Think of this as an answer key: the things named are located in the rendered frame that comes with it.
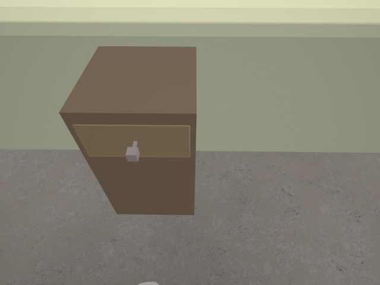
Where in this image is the drawer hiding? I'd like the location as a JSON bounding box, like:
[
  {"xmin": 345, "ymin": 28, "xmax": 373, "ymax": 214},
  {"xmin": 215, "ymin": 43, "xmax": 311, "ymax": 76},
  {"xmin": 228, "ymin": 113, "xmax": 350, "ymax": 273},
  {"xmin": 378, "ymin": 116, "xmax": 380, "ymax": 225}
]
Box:
[{"xmin": 74, "ymin": 124, "xmax": 190, "ymax": 157}]

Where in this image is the cabinet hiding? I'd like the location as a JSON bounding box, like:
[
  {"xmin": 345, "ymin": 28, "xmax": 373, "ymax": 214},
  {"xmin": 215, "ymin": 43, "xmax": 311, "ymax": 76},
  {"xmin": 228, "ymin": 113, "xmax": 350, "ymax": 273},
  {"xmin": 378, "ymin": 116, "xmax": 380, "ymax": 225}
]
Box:
[{"xmin": 59, "ymin": 46, "xmax": 197, "ymax": 215}]

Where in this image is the handle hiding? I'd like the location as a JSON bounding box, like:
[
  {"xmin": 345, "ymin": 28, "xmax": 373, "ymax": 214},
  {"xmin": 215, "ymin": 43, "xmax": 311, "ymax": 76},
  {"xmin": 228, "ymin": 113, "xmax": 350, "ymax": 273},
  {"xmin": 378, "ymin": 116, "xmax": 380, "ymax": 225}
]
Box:
[{"xmin": 126, "ymin": 141, "xmax": 140, "ymax": 162}]

